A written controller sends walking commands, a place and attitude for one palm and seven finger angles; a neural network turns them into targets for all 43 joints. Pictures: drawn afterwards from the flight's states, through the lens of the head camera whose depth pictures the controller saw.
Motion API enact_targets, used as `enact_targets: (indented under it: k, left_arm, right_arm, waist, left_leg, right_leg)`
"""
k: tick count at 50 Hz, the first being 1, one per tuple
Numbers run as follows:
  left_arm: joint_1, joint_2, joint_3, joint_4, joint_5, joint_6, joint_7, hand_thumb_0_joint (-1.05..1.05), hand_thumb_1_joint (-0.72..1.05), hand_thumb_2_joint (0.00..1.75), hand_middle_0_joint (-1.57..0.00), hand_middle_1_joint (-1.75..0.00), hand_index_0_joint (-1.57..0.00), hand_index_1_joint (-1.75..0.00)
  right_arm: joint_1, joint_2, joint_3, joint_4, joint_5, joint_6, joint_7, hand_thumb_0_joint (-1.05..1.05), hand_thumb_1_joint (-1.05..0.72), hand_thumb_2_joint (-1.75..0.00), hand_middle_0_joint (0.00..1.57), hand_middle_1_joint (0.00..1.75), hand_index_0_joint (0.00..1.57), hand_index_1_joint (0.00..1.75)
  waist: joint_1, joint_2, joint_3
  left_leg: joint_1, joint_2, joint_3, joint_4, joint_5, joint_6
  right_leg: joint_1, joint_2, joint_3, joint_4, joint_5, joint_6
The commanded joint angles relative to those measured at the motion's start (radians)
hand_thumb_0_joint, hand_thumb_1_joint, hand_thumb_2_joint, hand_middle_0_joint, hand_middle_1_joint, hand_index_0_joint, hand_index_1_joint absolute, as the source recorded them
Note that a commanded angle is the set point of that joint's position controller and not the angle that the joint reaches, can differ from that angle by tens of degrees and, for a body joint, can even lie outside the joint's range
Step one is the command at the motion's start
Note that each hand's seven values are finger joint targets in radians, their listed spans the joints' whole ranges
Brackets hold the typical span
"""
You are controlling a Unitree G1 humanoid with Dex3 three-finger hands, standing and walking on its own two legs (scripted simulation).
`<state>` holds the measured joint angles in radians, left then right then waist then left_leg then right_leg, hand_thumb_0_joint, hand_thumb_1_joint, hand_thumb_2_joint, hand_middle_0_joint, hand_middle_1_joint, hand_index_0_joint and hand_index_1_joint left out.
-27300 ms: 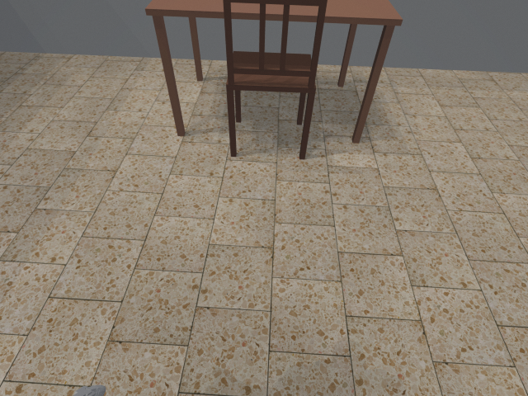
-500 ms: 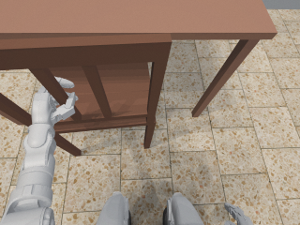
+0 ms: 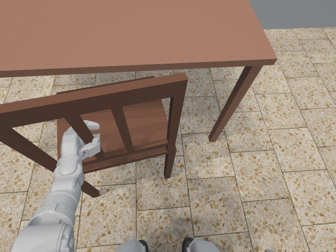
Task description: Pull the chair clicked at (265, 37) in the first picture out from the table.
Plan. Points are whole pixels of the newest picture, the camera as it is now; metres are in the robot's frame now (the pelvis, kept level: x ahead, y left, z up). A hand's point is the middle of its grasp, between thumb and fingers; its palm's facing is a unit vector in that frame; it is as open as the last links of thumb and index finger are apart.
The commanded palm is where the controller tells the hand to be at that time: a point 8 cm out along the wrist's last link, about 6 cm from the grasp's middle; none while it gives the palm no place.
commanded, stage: step backward, pulling the chair out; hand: left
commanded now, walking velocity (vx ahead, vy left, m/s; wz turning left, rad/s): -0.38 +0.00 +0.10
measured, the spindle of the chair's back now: (88, 138) +0.40 +0.21 -0.08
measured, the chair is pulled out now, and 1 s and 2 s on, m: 0.06 0.18 0.27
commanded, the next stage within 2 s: none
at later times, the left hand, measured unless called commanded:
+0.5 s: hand (107, 180) +0.28 +0.15 -0.06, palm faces +0.14 -0.97 -0.18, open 5.3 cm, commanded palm +0.28 +0.20 -0.06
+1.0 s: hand (106, 188) +0.27 +0.15 -0.06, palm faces +0.14 -0.97 -0.21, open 5.5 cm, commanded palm +0.26 +0.20 -0.06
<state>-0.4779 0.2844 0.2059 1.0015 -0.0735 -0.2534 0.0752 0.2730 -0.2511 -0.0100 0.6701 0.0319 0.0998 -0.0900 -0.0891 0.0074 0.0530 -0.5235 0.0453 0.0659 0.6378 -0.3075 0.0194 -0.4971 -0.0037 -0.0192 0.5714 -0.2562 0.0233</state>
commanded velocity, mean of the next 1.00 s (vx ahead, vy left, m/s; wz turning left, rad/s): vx -0.38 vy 0.03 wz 0.08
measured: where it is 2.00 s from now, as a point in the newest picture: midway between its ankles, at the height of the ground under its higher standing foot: outside the picture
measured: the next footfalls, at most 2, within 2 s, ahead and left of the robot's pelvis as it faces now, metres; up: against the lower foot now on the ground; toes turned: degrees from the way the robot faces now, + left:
left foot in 1.12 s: -0.10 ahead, +0.12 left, +0.00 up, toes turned +3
right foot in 1.84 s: -0.16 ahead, -0.15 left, +0.00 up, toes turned +0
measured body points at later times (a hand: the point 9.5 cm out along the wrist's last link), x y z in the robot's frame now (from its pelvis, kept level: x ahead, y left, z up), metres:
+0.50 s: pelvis -0.08 -0.02 -0.01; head +0.00 -0.02 +0.44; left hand +0.27 +0.20 -0.05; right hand +0.01 -0.28 -0.13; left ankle +0.00 +0.10 -0.73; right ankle +0.00 -0.14 -0.73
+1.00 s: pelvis -0.09 -0.03 -0.01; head -0.02 -0.04 +0.43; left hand +0.26 +0.20 -0.05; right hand +0.00 -0.28 -0.15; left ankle -0.01 +0.10 -0.72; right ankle +0.00 -0.14 -0.73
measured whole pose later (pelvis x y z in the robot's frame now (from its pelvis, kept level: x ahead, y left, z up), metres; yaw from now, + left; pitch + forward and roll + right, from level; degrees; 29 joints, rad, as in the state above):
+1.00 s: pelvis -0.09 -0.03 -0.01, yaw +2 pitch +2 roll +0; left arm -0.51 0.23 0.09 1.11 -0.07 -0.24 0.11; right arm 0.22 -0.23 0.02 0.77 0.04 -0.08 -0.11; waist -0.06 0.02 0.12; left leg -0.54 0.02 0.01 0.74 -0.33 -0.02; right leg -0.52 -0.02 -0.04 0.68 -0.21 -0.02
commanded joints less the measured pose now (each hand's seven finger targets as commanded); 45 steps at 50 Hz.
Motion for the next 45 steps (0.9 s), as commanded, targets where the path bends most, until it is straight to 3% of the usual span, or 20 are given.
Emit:
enact_targets:
  k: [1, 3, 5, 7, 10, 15, 18, 22, 24, 25, 27, 29, 32, 34, 36, 37, 40, 41, 43, 45]
  left_arm:
    - [-0.210, 0.216, -0.020, -0.175, 0.065, -0.035, 0.028, 0.00, 0.90, 0.90, -0.50, -1.45, -0.50, -1.45]
    - [-0.224, 0.205, -0.037, -0.172, 0.065, -0.034, 0.032, 0.00, 0.90, 0.90, -0.50, -1.45, -0.50, -1.45]
    - [-0.224, 0.232, -0.027, -0.165, 0.064, -0.031, 0.038, 0.00, 0.90, 0.90, -0.50, -1.45, -0.50, -1.45]
    - [-0.236, 0.213, -0.050, -0.162, 0.059, -0.028, 0.042, 0.00, 0.90, 0.90, -0.50, -1.45, -0.50, -1.45]
    - [-0.246, 0.220, -0.054, -0.155, 0.056, -0.024, 0.049, 0.00, 0.90, 0.90, -0.50, -1.45, -0.50, -1.45]
    - [-0.278, 0.187, -0.084, -0.142, 0.046, -0.028, 0.054, 0.00, 0.90, 0.90, -0.50, -1.45, -0.50, -1.45]
    - [-0.315, 0.146, -0.119, -0.143, 0.043, -0.034, 0.053, 0.00, 0.90, 0.90, -0.50, -1.45, -0.50, -1.45]
    - [-0.347, 0.155, -0.118, -0.124, 0.042, -0.039, 0.056, 0.00, 0.90, 0.90, -0.50, -1.45, -0.50, -1.45]
    - [-0.350, 0.160, -0.119, -0.107, 0.044, -0.048, 0.060, 0.00, 0.90, 0.90, -0.50, -1.45, -0.50, -1.45]
    - [-0.335, 0.191, -0.101, -0.086, 0.047, -0.051, 0.064, 0.00, 0.90, 0.90, -0.50, -1.45, -0.50, -1.45]
    - [-0.330, 0.169, -0.121, -0.071, 0.049, -0.057, 0.067, 0.00, 0.90, 0.90, -0.50, -1.45, -0.50, -1.45]
    - [-0.324, 0.164, -0.121, -0.061, 0.054, -0.061, 0.069, 0.00, 0.90, 0.90, -0.50, -1.45, -0.50, -1.45]
    - [-0.333, 0.154, -0.133, -0.065, 0.054, -0.068, 0.068, 0.00, 0.90, 0.90, -0.50, -1.45, -0.50, -1.45]
    - [-0.350, 0.140, -0.143, -0.067, 0.047, -0.075, 0.065, 0.00, 0.90, 0.90, -0.50, -1.45, -0.50, -1.45]
    - [-0.363, 0.123, -0.151, -0.093, 0.045, -0.072, 0.063, 0.00, 0.90, 0.90, -0.50, -1.45, -0.50, -1.45]
    - [-0.365, 0.114, -0.152, -0.102, 0.043, -0.068, 0.060, 0.00, 0.90, 0.90, -0.50, -1.45, -0.50, -1.45]
    - [-0.355, 0.130, -0.131, -0.098, 0.049, -0.060, 0.052, 0.00, 0.90, 0.90, -0.50, -1.45, -0.50, -1.45]
    - [-0.361, 0.119, -0.142, -0.100, 0.051, -0.055, 0.047, 0.00, 0.90, 0.90, -0.50, -1.45, -0.50, -1.45]
    - [-0.370, 0.121, -0.141, -0.101, 0.052, -0.046, 0.045, 0.00, 0.90, 0.90, -0.50, -1.45, -0.50, -1.45]
    - [-0.349, 0.158, -0.117, -0.093, 0.051, -0.043, 0.051, 0.00, 0.90, 0.90, -0.50, -1.45, -0.50, -1.45]
  right_arm:
    - [0.077, -0.152, -0.053, -0.072, -0.001, -0.034, -0.028, 0.00, -0.90, -0.90, 0.20, 0.30, 0.20, 0.30]
    - [0.070, -0.150, -0.051, -0.067, 0.003, -0.039, -0.031, 0.00, -0.90, -0.90, 0.20, 0.30, 0.20, 0.30]
    - [0.067, -0.158, -0.051, -0.063, 0.006, -0.043, -0.037, 0.00, -0.90, -0.90, 0.20, 0.30, 0.20, 0.30]
    - [0.056, -0.155, -0.047, -0.064, 0.011, -0.049, -0.037, 0.00, -0.90, -0.90, 0.20, 0.30, 0.20, 0.30]
    - [0.039, -0.161, -0.045, -0.064, 0.015, -0.059, -0.042, 0.00, -0.90, -0.90, 0.20, 0.30, 0.20, 0.30]
    - [0.016, -0.163, -0.038, -0.059, 0.019, -0.090, -0.044, 0.00, -0.90, -0.90, 0.20, 0.30, 0.20, 0.30]
    - [0.004, -0.153, -0.033, -0.052, 0.018, -0.113, -0.041, 0.00, -0.90, -0.90, 0.20, 0.30, 0.20, 0.30]
    - [0.001, -0.152, -0.033, -0.041, 0.019, -0.140, -0.041, 0.00, -0.90, -0.90, 0.20, 0.30, 0.20, 0.30]
    - [0.012, -0.151, -0.034, -0.031, 0.021, -0.157, -0.042, 0.00, -0.90, -0.90, 0.20, 0.30, 0.20, 0.30]
    - [0.022, -0.157, -0.038, -0.024, 0.020, -0.163, -0.045, 0.00, -0.90, -0.90, 0.20, 0.30, 0.20, 0.30]
    - [0.030, -0.155, -0.037, 0.000, 0.021, -0.177, -0.041, 0.00, -0.90, -0.90, 0.20, 0.30, 0.20, 0.30]
    - [0.033, -0.156, -0.035, 0.022, 0.020, -0.188, -0.042, 0.00, -0.90, -0.90, 0.20, 0.30, 0.20, 0.30]
    - [0.023, -0.166, -0.032, 0.031, 0.022, -0.198, -0.048, 0.00, -0.90, -0.90, 0.20, 0.30, 0.20, 0.30]
    - [0.010, -0.168, -0.028, 0.019, 0.026, -0.204, -0.049, 0.00, -0.90, -0.90, 0.20, 0.30, 0.20, 0.30]
    - [-0.005, -0.172, -0.020, 0.009, 0.020, -0.207, -0.052, 0.00, -0.90, -0.90, 0.20, 0.30, 0.20, 0.30]
    - [-0.012, -0.162, -0.019, 0.007, 0.015, -0.206, -0.054, 0.00, -0.90, -0.90, 0.20, 0.30, 0.20, 0.30]
    - [0.010, -0.157, -0.027, 0.018, 0.001, -0.207, -0.055, 0.00, -0.90, -0.90, 0.20, 0.30, 0.20, 0.30]
    - [0.003, -0.152, -0.027, 0.018, 0.001, -0.205, -0.052, 0.00, -0.90, -0.90, 0.20, 0.30, 0.20, 0.30]
    - [-0.016, -0.149, -0.026, 0.005, 0.004, -0.202, -0.049, 0.00, -0.90, -0.90, 0.20, 0.30, 0.20, 0.30]
    - [-0.011, -0.152, -0.030, -0.003, 0.009, -0.205, -0.049, 0.00, -0.90, -0.90, 0.20, 0.30, 0.20, 0.30]
  waist:
    - [0.026, 0.153, -0.528]
    - [0.022, 0.142, -0.519]
    - [0.022, 0.131, -0.528]
    - [0.019, 0.122, -0.510]
    - [0.019, 0.096, -0.482]
    - [0.028, 0.124, -0.417]
    - [0.035, 0.165, -0.395]
    - [0.037, 0.123, -0.354]
    - [0.032, 0.048, -0.328]
    - [0.029, -0.003, -0.313]
    - [0.032, -0.039, -0.329]
    - [0.033, -0.044, -0.351]
    - [0.036, -0.007, -0.352]
    - [0.040, 0.025, -0.333]
    - [0.049, 0.163, -0.322]
    - [0.056, 0.179, -0.329]
    - [0.053, 0.141, -0.389]
    - [0.051, 0.161, -0.379]
    - [0.057, 0.172, -0.317]
    - [0.059, 0.091, -0.292]
  left_leg:
    - [0.331, 0.137, -0.135, -0.030, 0.699, -0.019]
    - [0.305, 0.126, -0.123, -0.037, 0.618, -0.023]
    - [0.280, 0.109, -0.116, -0.038, 0.549, -0.026]
    - [0.265, 0.100, -0.113, -0.044, 0.482, -0.027]
    - [0.235, 0.087, -0.118, -0.070, 0.363, -0.020]
    - [0.217, 0.106, -0.160, -0.141, 0.238, 0.007]
    - [0.194, 0.127, -0.172, -0.167, 0.157, 0.021]
    - [0.139, 0.113, -0.167, -0.153, 0.031, 0.021]
    - [0.146, 0.068, -0.138, -0.101, -0.070, 0.003]
    - [0.164, 0.039, -0.123, -0.065, -0.104, -0.007]
    - [0.202, 0.008, -0.103, -0.010, -0.110, -0.022]
    - [0.226, 0.003, -0.103, -0.010, -0.054, -0.024]
    - [0.229, 0.048, -0.142, -0.095, 0.048, -0.011]
    - [0.210, 0.096, -0.191, -0.164, -0.002, 0.008]
    - [0.166, 0.162, -0.273, -0.256, -0.040, 0.039]
    - [0.172, 0.189, -0.305, -0.253, 0.020, 0.057]
    - [0.257, 0.188, -0.272, -0.161, 0.301, 0.058]
    - [0.222, 0.186, -0.251, -0.157, 0.285, 0.051]
    - [0.072, 0.174, -0.233, -0.180, 0.079, 0.041]
    - [0.001, 0.126, -0.212, -0.134, -0.088, 0.027]
  right_leg:
    - [0.236, -0.117, 0.068, 0.021, 0.597, -0.041]
    - [0.243, -0.126, 0.072, 0.010, 0.600, -0.041]
    - [0.264, -0.141, 0.081, -0.002, 0.624, -0.045]
    - [0.251, -0.147, 0.081, -0.014, 0.587, -0.045]
    - [0.237, -0.142, 0.077, -0.040, 0.459, -0.039]
    - [0.186, -0.093, 0.049, -0.040, 0.163, -0.021]
    - [0.178, -0.077, 0.046, -0.001, 0.060, -0.021]
    - [0.163, -0.090, 0.072, -0.017, -0.031, -0.029]
    - [0.115, -0.131, 0.117, -0.104, -0.103, -0.046]
    - [0.082, -0.158, 0.151, -0.163, -0.136, -0.055]
    - [0.070, -0.218, 0.198, -0.226, -0.165, -0.078]
    - [0.090, -0.232, 0.186, -0.217, -0.086, -0.080]
    - [0.103, -0.163, 0.107, -0.134, -0.013, -0.044]
    - [0.087, -0.107, 0.074, -0.080, -0.110, -0.028]
    - [0.099, -0.051, 0.036, 0.068, -0.139, -0.025]
    - [0.105, -0.042, 0.039, 0.120, -0.108, -0.027]
    - [0.139, -0.045, 0.048, 0.105, 0.042, -0.024]
    - [0.161, -0.051, 0.053, 0.104, 0.047, -0.026]
    - [0.211, -0.068, 0.069, 0.107, -0.035, -0.042]
    - [0.218, -0.106, 0.130, 0.036, -0.107, -0.066]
